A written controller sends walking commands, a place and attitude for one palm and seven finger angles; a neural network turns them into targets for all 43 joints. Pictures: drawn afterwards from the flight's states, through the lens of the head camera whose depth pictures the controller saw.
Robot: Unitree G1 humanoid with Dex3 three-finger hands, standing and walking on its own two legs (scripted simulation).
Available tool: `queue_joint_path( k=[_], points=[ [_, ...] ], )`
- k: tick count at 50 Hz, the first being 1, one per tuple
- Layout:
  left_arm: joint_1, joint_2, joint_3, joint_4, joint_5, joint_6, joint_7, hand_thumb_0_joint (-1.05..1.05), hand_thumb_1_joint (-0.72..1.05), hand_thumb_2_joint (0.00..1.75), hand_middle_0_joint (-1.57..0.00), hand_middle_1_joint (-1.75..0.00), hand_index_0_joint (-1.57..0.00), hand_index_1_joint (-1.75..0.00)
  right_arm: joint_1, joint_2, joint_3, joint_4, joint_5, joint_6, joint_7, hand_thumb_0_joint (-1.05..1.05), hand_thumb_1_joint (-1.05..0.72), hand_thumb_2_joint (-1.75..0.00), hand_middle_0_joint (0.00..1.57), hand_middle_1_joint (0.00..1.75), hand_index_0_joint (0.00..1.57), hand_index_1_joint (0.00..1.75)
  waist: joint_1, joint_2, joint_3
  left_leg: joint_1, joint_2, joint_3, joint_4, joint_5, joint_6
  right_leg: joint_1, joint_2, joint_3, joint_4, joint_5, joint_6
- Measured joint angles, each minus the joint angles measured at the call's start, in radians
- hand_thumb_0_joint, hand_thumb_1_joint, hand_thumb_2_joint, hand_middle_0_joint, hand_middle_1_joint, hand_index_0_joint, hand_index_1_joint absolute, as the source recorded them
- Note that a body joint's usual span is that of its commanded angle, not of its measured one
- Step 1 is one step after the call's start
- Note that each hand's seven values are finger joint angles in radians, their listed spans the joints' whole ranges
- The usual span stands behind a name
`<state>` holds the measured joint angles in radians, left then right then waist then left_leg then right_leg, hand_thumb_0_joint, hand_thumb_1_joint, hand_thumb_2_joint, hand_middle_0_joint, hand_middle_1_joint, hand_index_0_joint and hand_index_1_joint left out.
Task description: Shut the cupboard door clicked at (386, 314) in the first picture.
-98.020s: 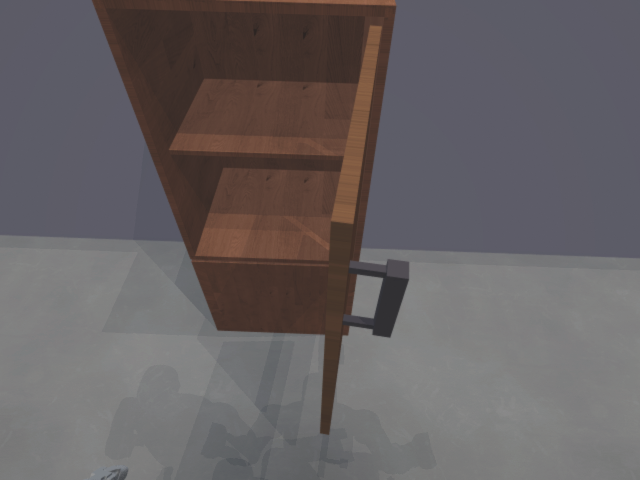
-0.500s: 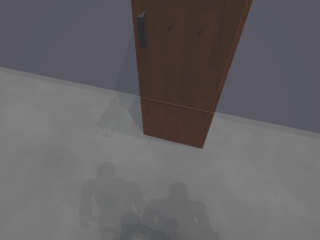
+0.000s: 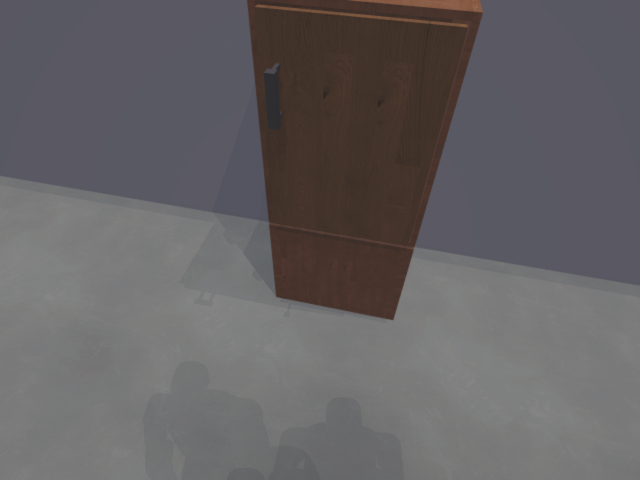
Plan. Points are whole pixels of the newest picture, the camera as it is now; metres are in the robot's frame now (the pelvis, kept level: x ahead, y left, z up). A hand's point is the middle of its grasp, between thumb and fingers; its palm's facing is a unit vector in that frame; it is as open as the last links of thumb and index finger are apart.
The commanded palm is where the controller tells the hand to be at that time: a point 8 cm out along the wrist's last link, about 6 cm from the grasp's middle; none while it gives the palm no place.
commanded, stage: let the arm hang, fingers relaxed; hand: left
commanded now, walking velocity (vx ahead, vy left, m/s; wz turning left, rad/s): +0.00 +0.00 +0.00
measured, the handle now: (275, 96) +0.87 +0.15 +0.08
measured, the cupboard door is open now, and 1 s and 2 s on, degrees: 0 0 0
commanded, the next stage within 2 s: look to check the result in 0.08 s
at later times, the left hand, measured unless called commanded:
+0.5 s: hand out of the picture -0.03 +0.17 -0.18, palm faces +0.03 -0.99 -0.14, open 7.4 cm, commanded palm none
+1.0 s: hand out of the picture -0.01 +0.18 -0.18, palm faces +0.02 -0.99 -0.16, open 7.4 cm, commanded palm none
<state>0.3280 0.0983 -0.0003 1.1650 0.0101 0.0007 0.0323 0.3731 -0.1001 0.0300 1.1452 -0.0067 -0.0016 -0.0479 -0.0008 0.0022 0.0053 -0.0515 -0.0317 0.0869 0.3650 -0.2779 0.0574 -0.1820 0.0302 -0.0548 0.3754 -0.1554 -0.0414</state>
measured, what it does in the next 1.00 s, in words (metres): stands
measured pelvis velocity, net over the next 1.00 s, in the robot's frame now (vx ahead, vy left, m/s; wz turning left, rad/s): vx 0.00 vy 0.02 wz -0.02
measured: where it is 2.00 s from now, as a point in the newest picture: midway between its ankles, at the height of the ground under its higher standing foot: outside the picture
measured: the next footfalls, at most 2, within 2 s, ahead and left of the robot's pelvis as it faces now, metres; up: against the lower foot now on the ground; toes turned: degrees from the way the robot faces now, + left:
none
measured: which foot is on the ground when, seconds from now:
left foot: down 0.00-1.00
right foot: down 0.00-1.00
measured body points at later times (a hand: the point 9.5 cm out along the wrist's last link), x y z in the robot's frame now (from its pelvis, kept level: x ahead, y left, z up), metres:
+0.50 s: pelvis +0.00 +0.02 +0.00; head +0.00 +0.02 +0.45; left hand -0.03 +0.22 -0.17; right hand -0.06 -0.18 -0.16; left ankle -0.05 +0.07 -0.74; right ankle +0.03 -0.09 -0.74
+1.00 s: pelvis +0.00 +0.02 +0.00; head +0.01 +0.02 +0.45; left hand -0.01 +0.23 -0.17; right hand -0.05 -0.18 -0.16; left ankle -0.05 +0.07 -0.74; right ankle +0.03 -0.09 -0.74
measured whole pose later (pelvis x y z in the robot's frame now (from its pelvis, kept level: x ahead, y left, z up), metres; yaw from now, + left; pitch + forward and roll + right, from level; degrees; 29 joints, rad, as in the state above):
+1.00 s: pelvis +0.00 +0.02 +0.00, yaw -1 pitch -2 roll +0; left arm 0.30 0.11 0.01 1.15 0.01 0.00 0.04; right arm 0.37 -0.11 0.02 1.14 -0.01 -0.02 -0.05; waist -0.01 0.00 0.04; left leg -0.05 -0.06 0.11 0.37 -0.29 0.09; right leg -0.21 0.00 -0.03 0.43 -0.19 -0.01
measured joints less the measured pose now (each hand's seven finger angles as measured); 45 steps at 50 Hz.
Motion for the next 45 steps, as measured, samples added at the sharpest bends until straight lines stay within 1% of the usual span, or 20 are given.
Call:
queue_joint_path(
  k=[12,25,34,45],
  points=[
    [0.009,-0.010,0.003,0.007,0.002,0.003,0.004,0.00,0.91,0.89,-0.20,-0.29,-0.20,-0.30,0.028,0.005,-0.003,0.010,0.000,-0.005,-0.004,0.00,-0.91,-0.90,0.20,0.30,0.20,0.30,-0.006,-0.005,0.017,-0.017,-0.014,0.013,0.011,-0.001,0.017,-0.025,-0.013,0.014,0.022,-0.001,0.015],
    [-0.003,-0.002,0.006,-0.003,0.004,0.002,0.007,0.00,0.91,0.89,-0.20,-0.29,-0.20,-0.30,0.008,0.003,-0.006,-0.007,0.000,-0.012,-0.003,0.00,-0.91,-0.90,0.20,0.30,0.20,0.30,-0.008,-0.002,0.015,-0.018,-0.027,0.024,0.013,-0.006,0.031,-0.036,-0.025,0.026,0.042,-0.011,0.030],
    [-0.014,0.000,0.008,-0.010,0.005,0.004,0.009,0.00,0.91,0.89,-0.20,-0.29,-0.20,-0.30,-0.004,-0.002,-0.008,-0.010,0.000,-0.016,-0.005,0.00,-0.91,-0.90,0.20,0.30,0.20,0.30,-0.010,0.000,0.019,-0.011,-0.034,0.028,0.011,-0.010,0.035,-0.037,-0.031,0.032,0.057,-0.023,0.036],
    [-0.021,0.006,0.011,-0.014,0.004,0.003,0.008,0.00,0.91,0.89,-0.20,-0.29,-0.20,-0.30,-0.006,-0.010,-0.010,-0.004,0.001,-0.015,-0.005,0.00,-0.91,-0.90,0.20,0.30,0.20,0.30,-0.012,0.002,0.030,-0.004,-0.033,0.026,0.011,-0.015,0.034,-0.031,-0.029,0.031,0.058,-0.029,0.035]
  ],
)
